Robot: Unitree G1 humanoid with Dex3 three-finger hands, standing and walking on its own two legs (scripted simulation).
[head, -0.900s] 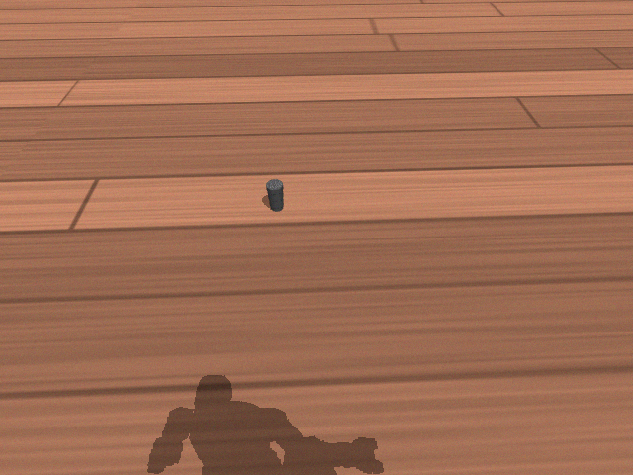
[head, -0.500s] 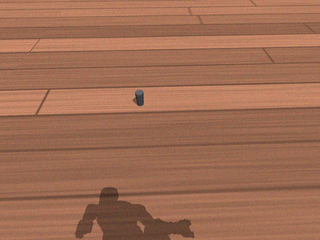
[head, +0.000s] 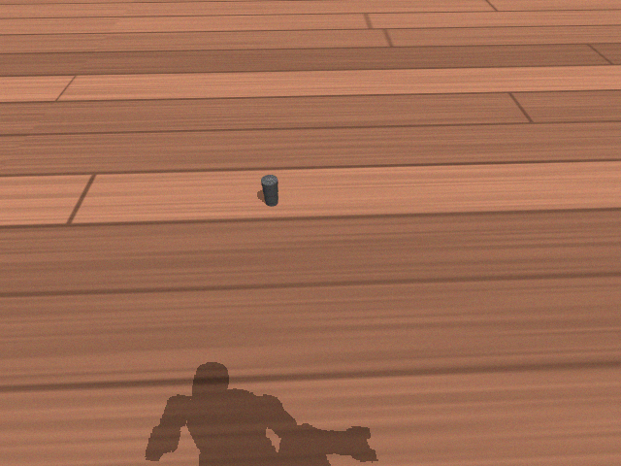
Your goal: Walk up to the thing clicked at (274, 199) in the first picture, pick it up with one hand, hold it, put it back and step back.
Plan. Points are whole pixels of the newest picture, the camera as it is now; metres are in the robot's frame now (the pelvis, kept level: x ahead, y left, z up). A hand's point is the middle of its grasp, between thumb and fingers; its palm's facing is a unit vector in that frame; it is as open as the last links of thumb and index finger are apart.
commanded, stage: stand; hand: left
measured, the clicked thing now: (270, 191) +1.36 +0.22 -0.71
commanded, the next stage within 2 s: walk up in 0.22 s
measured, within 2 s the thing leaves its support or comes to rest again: neither
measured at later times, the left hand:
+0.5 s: hand out of the picture +0.06 +0.32 -0.16, palm faces +0.06 -0.93 -0.37, open 7.4 cm
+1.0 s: hand (155, 321) +0.39 +0.30 -0.14, palm faces -0.09 -0.92 -0.38, open 7.4 cm
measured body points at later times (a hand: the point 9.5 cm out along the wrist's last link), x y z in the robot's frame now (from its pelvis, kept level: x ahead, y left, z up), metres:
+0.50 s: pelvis +0.05 +0.03 -0.01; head +0.05 +0.04 +0.44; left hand +0.05 +0.36 -0.13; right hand +0.14 -0.30 -0.12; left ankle +0.10 +0.16 -0.73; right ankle +0.00 -0.11 -0.75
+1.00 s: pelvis +0.27 +0.03 -0.03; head +0.27 +0.01 +0.42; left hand +0.39 +0.35 -0.12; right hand +0.26 -0.29 -0.15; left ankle +0.14 +0.17 -0.75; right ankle +0.40 -0.10 -0.75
